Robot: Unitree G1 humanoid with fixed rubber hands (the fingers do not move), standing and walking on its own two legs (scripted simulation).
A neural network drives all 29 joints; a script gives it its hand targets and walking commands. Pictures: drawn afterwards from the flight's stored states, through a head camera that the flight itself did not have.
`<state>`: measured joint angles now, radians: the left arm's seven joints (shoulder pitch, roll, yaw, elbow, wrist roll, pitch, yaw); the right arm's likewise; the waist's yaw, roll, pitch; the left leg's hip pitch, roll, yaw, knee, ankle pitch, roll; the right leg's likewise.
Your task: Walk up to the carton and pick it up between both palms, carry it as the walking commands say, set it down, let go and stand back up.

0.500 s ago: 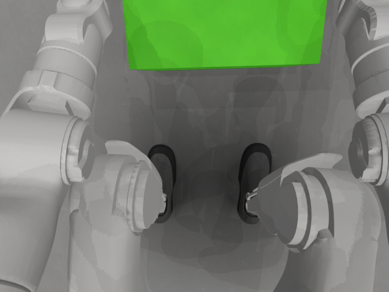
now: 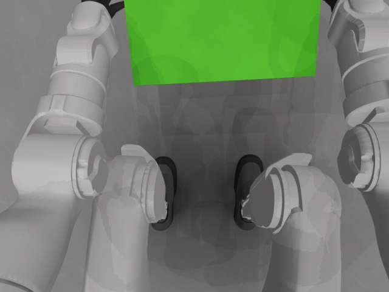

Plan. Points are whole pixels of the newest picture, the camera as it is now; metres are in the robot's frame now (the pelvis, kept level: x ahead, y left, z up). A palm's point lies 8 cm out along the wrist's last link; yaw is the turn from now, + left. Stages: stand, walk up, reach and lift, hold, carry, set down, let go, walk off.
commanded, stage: reach and lift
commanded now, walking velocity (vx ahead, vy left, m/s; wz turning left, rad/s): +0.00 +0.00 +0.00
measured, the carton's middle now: (218, 22) +0.54 -0.02 -0.21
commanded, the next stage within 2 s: none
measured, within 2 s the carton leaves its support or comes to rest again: neither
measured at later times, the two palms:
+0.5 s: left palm out of the picture +0.53 +0.16 -0.07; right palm out of the picture +0.55 -0.20 -0.07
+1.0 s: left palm out of the picture +0.52 +0.16 +0.01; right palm out of the picture +0.53 -0.20 +0.00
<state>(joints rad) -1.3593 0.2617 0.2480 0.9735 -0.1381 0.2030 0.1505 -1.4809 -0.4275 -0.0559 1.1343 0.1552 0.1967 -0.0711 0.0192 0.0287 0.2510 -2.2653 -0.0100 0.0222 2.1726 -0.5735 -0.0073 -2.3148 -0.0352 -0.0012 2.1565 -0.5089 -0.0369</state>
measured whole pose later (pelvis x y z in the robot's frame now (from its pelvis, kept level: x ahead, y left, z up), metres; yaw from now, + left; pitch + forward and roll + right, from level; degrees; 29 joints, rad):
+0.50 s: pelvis +0.01 +0.00 +0.04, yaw +0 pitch +46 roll +2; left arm -1.18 0.13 0.44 0.73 0.04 0.30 0.11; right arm -1.31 -0.32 -0.22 0.92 -0.01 0.30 -0.05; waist 0.02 0.02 0.02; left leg -2.26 -0.01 0.02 2.03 -0.56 -0.01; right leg -2.31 -0.02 0.00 2.01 -0.50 -0.03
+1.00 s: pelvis +0.01 +0.00 +0.09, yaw -1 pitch +49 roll +2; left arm -1.07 0.06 0.51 0.61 0.12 0.37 0.06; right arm -1.17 -0.23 -0.32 0.77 -0.12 0.39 -0.03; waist 0.03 0.02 -0.14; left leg -2.18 -0.01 0.01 1.84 -0.51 -0.01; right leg -2.22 -0.01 0.00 1.82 -0.45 -0.03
